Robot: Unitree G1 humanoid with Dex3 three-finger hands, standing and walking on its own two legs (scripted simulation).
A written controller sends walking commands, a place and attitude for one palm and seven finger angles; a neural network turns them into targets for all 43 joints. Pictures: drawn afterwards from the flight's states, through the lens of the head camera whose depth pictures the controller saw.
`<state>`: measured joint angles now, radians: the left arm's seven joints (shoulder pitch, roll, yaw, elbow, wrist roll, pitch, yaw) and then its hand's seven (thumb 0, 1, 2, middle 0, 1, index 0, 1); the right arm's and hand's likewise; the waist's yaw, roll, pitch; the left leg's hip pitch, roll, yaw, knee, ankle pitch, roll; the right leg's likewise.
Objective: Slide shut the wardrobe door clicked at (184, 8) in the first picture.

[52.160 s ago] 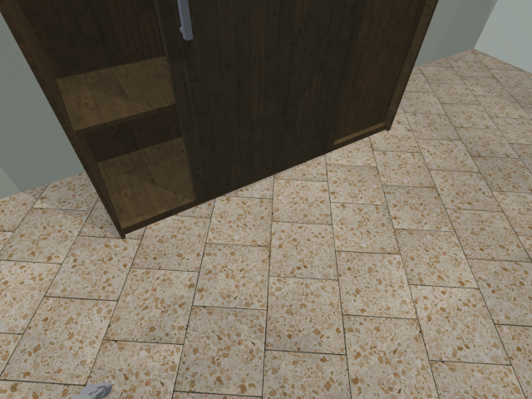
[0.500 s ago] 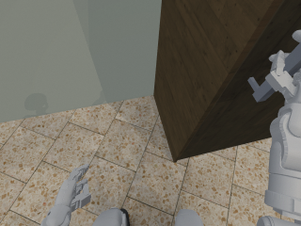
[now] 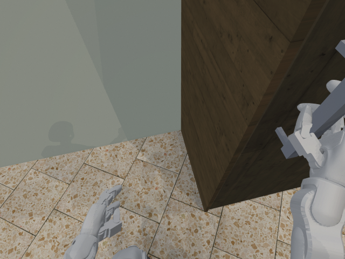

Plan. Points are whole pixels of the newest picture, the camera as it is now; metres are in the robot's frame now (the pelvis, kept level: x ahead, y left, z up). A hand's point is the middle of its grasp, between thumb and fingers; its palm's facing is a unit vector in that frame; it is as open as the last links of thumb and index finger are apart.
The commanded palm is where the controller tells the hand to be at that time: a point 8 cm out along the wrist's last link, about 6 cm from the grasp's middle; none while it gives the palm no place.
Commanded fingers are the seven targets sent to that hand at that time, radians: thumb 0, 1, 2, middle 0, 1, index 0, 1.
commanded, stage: step sideways, sliding the door along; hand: right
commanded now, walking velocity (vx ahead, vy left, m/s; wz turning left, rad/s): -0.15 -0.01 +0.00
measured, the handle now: (312, 110) +0.31 -0.27 +0.18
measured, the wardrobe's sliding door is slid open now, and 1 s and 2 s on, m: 0.00 0.01 0.00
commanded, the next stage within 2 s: stop walking and hold the door there in 1.32 s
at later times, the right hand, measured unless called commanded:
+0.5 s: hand (315, 134) +0.26 -0.25 +0.18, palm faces +0.01 +1.00 -0.06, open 6.5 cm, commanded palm +0.24 -0.27 +0.15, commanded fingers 0.00 -0.90 -0.90 0.45 1.40 0.45 1.40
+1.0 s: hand (318, 127) +0.27 -0.26 +0.18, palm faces +0.14 +0.98 -0.11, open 6.3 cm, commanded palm +0.24 -0.26 +0.17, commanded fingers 0.00 -0.90 -0.90 0.45 1.40 0.45 1.40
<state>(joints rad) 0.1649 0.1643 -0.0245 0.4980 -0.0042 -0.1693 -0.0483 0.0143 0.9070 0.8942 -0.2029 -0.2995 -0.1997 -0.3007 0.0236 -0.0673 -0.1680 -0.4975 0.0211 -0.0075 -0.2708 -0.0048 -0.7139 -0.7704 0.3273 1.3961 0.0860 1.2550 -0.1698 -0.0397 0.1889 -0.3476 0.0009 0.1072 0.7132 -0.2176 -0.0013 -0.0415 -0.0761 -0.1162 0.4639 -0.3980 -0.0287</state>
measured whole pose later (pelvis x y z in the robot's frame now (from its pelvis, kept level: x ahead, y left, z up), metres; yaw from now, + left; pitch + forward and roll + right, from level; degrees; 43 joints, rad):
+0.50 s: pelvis +0.08 -0.12 +0.02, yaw -8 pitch +0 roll +8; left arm 0.20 0.15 -0.02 0.45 0.01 -0.13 -0.07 0.01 0.91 0.89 -0.20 -0.30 -0.20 -0.30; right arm 0.41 -0.23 0.24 -0.67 -0.02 -0.18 0.01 0.03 -0.71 -0.82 0.43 1.40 0.23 1.30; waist -0.08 -0.07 0.10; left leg -0.51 -0.09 0.24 0.84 -0.33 0.02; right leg -0.05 -0.06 -0.26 0.46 -0.25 0.09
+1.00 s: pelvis +0.01 -0.12 -0.01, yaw +4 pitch -3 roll +3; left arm 0.13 0.13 -0.03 0.58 0.02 -0.15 -0.06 0.02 0.91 0.89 -0.21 -0.30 -0.20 -0.30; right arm 0.15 -0.17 -0.03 -0.51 0.04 -0.18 -0.10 -0.06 -0.66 -0.84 0.57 1.40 0.28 1.37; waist -0.10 -0.08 0.17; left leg -0.34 0.01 0.07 0.84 -0.45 -0.05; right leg -0.31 -0.27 -0.23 0.58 -0.18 0.05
